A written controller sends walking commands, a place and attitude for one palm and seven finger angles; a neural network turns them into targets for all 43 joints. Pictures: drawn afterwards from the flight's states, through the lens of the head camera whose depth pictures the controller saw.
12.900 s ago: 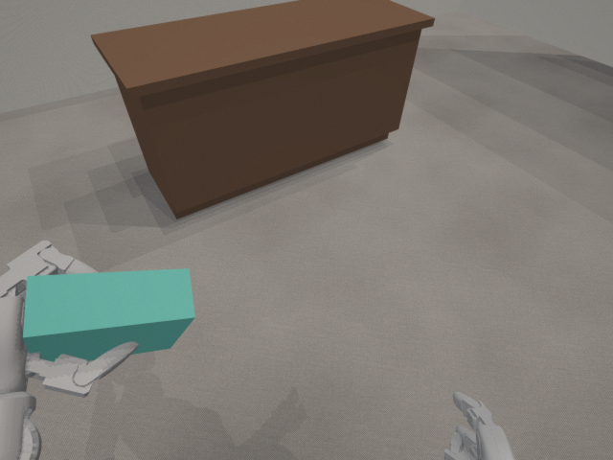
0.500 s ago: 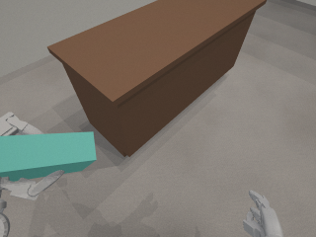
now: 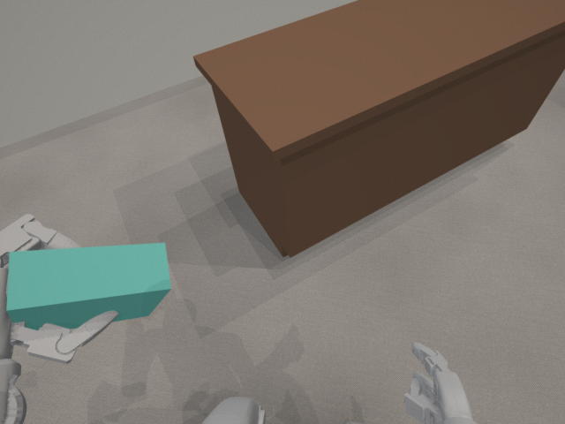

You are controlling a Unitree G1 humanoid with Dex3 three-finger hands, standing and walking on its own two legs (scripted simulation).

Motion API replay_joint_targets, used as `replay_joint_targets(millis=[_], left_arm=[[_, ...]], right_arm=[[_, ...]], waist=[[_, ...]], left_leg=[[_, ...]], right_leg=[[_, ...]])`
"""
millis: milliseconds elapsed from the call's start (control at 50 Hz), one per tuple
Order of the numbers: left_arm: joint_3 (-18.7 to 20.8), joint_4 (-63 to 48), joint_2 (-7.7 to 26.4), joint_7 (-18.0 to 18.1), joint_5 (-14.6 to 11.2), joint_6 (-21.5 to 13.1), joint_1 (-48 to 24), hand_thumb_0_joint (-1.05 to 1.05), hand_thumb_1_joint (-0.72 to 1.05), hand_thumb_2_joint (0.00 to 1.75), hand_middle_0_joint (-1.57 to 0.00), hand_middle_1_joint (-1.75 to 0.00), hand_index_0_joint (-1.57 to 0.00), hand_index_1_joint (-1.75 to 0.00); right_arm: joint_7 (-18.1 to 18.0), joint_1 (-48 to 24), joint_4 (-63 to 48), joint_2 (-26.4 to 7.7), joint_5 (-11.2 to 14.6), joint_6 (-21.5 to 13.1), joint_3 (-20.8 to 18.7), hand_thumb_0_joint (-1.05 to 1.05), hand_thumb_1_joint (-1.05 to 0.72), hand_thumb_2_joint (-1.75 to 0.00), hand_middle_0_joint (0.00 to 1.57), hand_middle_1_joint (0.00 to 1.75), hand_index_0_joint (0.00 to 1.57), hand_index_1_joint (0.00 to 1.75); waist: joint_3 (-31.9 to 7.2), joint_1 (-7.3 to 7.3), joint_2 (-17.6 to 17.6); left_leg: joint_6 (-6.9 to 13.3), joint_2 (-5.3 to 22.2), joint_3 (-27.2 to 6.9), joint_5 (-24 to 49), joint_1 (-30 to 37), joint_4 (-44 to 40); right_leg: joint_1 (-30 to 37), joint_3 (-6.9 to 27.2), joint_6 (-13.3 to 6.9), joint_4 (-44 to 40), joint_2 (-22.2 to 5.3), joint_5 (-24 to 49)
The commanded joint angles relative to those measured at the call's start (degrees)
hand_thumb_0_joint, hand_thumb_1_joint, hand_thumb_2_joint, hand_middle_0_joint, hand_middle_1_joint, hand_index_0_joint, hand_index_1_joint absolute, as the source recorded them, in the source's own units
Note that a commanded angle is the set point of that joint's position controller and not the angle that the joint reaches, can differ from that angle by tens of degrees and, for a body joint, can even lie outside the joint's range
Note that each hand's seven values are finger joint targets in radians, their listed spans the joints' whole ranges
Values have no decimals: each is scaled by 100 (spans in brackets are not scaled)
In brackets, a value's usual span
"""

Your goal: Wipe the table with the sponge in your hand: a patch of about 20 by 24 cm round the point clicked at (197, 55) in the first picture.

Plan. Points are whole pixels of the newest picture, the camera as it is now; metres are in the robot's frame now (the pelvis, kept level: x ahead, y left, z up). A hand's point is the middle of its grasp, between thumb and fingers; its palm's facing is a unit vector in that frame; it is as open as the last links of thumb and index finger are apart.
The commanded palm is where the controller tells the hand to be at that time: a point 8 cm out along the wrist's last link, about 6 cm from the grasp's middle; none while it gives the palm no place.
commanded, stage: turn to face it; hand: left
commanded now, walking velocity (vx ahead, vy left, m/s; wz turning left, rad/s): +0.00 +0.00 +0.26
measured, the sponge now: (115, 287) +0.24 +0.20 +0.13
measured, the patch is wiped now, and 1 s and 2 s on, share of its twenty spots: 0.00 0.00 0.00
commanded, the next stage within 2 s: take the last steps up to it in 0.02 s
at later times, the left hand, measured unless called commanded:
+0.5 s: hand (44, 344) +0.16 +0.22 +0.17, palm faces +0.46 -0.76 -0.45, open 9.6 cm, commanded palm +0.12 +0.25 +0.18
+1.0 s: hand (169, 269) +0.24 +0.13 +0.17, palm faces +0.39 -0.82 -0.41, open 9.6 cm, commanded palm +0.18 +0.17 +0.18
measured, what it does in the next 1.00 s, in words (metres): steps to the right: left foot, then right foot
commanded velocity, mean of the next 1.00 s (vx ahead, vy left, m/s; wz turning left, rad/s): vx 0.27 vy -0.14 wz -0.04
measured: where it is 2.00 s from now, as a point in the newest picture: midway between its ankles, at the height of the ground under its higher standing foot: (424, 416)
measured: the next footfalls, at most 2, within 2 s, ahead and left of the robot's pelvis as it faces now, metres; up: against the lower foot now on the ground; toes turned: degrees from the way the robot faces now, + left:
left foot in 0.20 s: -0.03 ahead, +0.13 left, +0.00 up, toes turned +8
right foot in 0.52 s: +0.05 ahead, -0.13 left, +0.00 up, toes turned -5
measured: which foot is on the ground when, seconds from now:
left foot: up 0.00-0.18, down 0.20-0.52, up 0.54-0.88, down 0.90-1.00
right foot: down 0.00-0.20, up 0.22-0.50, down 0.52-0.92, up 0.94-1.00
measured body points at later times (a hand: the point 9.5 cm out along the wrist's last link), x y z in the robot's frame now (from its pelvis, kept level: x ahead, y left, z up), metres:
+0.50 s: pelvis -0.03 -0.04 +0.00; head -0.02 -0.05 +0.45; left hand +0.13 +0.26 +0.20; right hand +0.14 -0.22 -0.10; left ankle -0.07 +0.13 -0.74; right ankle +0.01 -0.13 -0.73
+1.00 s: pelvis +0.03 -0.12 -0.01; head +0.04 -0.10 +0.44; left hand +0.22 +0.17 +0.19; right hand +0.20 -0.36 -0.08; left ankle +0.04 +0.01 -0.74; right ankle +0.01 -0.16 -0.70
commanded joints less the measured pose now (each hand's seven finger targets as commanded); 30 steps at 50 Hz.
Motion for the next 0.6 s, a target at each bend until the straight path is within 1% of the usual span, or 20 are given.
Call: replay_joint_targets(millis=[0, 40, 80, 120, 140, 160, 180, 200, 220, 240, 280, 300, 400, 460, 480, 500, 520, 540, 560, 580], left_arm=[[997, -1413, 1259, 271, -16, -460, -220, 0, 10, 130, -120, -160, -120, -160], [1056, -1564, 1265, 333, -5, -469, -118, 0, 10, 130, -120, -160, -120, -160], [961, -1571, 1134, 363, -12, -458, 18, 0, 10, 130, -120, -160, -120, -160], [915, -1686, 1066, 374, -17, -489, 17, 0, 10, 130, -120, -160, -120, -160], [815, -1890, 1013, 354, -54, -522, -107, 0, 10, 130, -120, -160, -120, -160], [770, -2043, 1053, 343, -77, -577, -257, 0, 10, 130, -120, -160, -120, -160], [662, -2256, 1032, 308, -40, -655, -443, 0, 10, 130, -120, -160, -120, -160], [724, -1946, 1084, 311, 24, -713, -352, 0, 10, 130, -120, -160, -120, -160], [751, -1636, 1147, 239, 72, -671, -314, 0, 10, 130, -120, -160, -120, -160], [747, -1752, 1182, 205, 116, -658, -469, 0, 10, 130, -120, -160, -120, -160], [571, -1938, 1103, 134, 181, -645, -801, 0, 10, 130, -120, -160, -120, -160], [461, -1706, 983, 121, 166, -592, -644, 0, 10, 130, -120, -160, -120, -160], [315, -1269, 905, 84, 96, -421, -898, 0, 10, 130, -120, -160, -120, -160], [481, -1117, 1086, 124, 90, -351, -1049, 0, 10, 130, -120, -160, -120, -160], [514, -1056, 1123, 135, 119, -312, -1000, 0, 10, 130, -120, -160, -120, -160], [644, -1159, 1343, 176, 105, -314, -1014, 0, 10, 130, -120, -160, -120, -160], [847, -1228, 1491, 185, 31, -284, -993, 0, 10, 130, -120, -160, -120, -160], [832, -1315, 1401, 147, -61, -351, -900, 0, 10, 130, -120, -160, -120, -160], [985, -1287, 1461, 134, -74, -381, -508, 0, 10, 130, -120, -160, -120, -160], [1153, -1425, 1532, 136, -74, -408, -328, 0, 10, 130, -120, -160, -120, -160]], right_arm=[[-155, -423, -1024, -456, -100, -283, -258, 0, -90, -90, 20, 30, 20, 30], [-150, -329, -1066, -473, -154, -285, -282, 0, -90, -90, 20, 30, 20, 30], [-129, -213, -1086, -488, -126, -272, -304, 0, -90, -90, 20, 30, 20, 30], [-101, -23, -1080, -490, -122, -246, -304, 0, -90, -90, 20, 30, 20, 30], [-105, 37, -1122, -543, -96, -232, -337, 0, -90, -90, 20, 30, 20, 30], [-137, 17, -1190, -661, -76, -232, -383, 0, -90, -90, 20, 30, 20, 30], [-121, -53, -1292, -792, -3, -272, -434, 0, -90, -90, 20, 30, 20, 30], [-115, -69, -1211, -765, 29, -332, -441, 0, -90, -90, 20, 30, 20, 30], [-108, -131, -1075, -672, 27, -365, -401, 0, -90, -90, 20, 30, 20, 30], [-79, -160, -1092, -652, 12, -380, -385, 0, -90, -90, 20, 30, 20, 30], [-36, -143, -1002, -621, 72, -462, -364, 0, -90, -90, 20, 30, 20, 30], [-44, -107, -949, -664, 46, -466, -357, 0, -90, -90, 20, 30, 20, 30], [-93, -38, -958, -698, 6, -469, -293, 0, -90, -90, 20, 30, 20, 30], [-83, -152, -971, -651, -10, -397, -258, 0, -90, -90, 20, 30, 20, 30], [-67, -162, -978, -602, 14, -373, -256, 0, -90, -90, 20, 30, 20, 30], [-41, -166, -1001, -423, 56, -320, -216, 0, -90, -90, 20, 30, 20, 30], [-18, -303, -1125, -406, 95, -341, -244, 0, -90, -90, 20, 30, 20, 30], [5, -381, -1069, -539, 88, -352, -311, 0, -90, -90, 20, 30, 20, 30], [37, -401, -1040, -478, 59, -300, -253, 0, -90, -90, 20, 30, 20, 30], [59, -398, -993, -458, 40, -185, -227, 0, -90, -90, 20, 30, 20, 30]], waist=[[-1286, 65, -1099], [-1434, 148, -1029], [-1477, 101, -981], [-1589, -32, -784], [-1625, -110, -366], [-1523, -120, 407], [-1200, -37, 1527], [-1103, 7, 1351], [-973, -83, 1537], [-728, -81, 1479], [-675, -10, 1130], [-658, -26, 1133], [-659, -72, 1169], [-837, 4, 841], [-979, 29, 435], [-1163, 27, -703], [-1318, 162, -2067], [-1026, 121, -1670], [-808, 84, -1103], [-975, 66, -647]], left_leg=[[105, 190, 348, -138, 426, -960], [180, 144, 500, -295, 515, -1709], [227, 160, 523, -219, 672, -2453], [281, 87, 591, 497, 1177, -3639], [323, 174, 515, 887, 1574, -4243], [574, 782, -229, 802, 1835, -4723], [873, 1858, -1488, 1509, 2123, -4955], [1254, 2308, -1959, 2171, 2093, -5033], [1431, 2415, -2063, 1575, 1819, -5104], [1511, 2342, -1862, 1507, 1684, -5089], [1321, 1981, -1021, 1831, 1831, -4906], [1247, 1938, -827, 2004, 1696, -4907], [998, 1852, -291, 1502, 1322, -4822], [747, 1651, 17, 742, 857, -3816], [634, 1344, 334, 334, 390, -2969], [444, 882, 686, -138, -486, -1508], [231, 261, 591, -1003, -1160, -44], [192, 453, 33, -607, -1008, 505], [118, 595, 45, -260, -1097, 777], [62, 661, 79, -94, -1106, 764]], right_leg=[[619, 1158, -293, -1411, -1492, 829], [916, 1285, -379, -1399, -1549, 896], [1049, 1277, -354, -1326, -1620, 830], [924, 1121, -123, -1015, -1363, 622], [776, 942, 70, -630, -1112, 270], [222, 732, 292, 138, -608, -361], [-914, 217, 507, 1148, -23, -1411], [-1430, 279, 504, 2084, 189, -1855], [-1688, 579, 501, 2702, 18, -1674], [-1847, 709, 519, 2834, -106, -1319], [-1934, 489, 584, 2693, -83, -834], [-1730, 410, 613, 2487, -53, -851], [-460, -40, 632, 785, 281, -997], [851, -249, 548, -441, 497, -631], [1377, 81, 373, -639, 295, -607], [1919, 1477, -115, -1053, -663, -671], [1811, 3391, -672, -1720, -1644, -1261], [1062, 3540, -701, -2101, -1663, -1894], [821, 3343, -873, -2043, -1637, -1912], [873, 2777, -885, -1917, -1540, -1691]])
